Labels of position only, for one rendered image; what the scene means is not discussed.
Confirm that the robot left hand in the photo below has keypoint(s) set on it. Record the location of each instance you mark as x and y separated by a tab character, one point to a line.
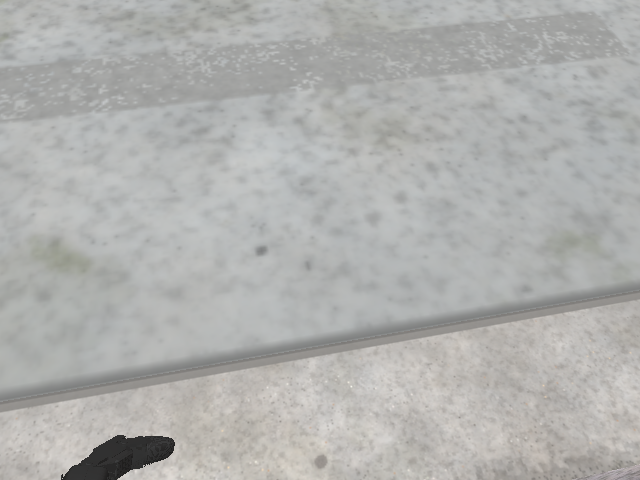
117	456

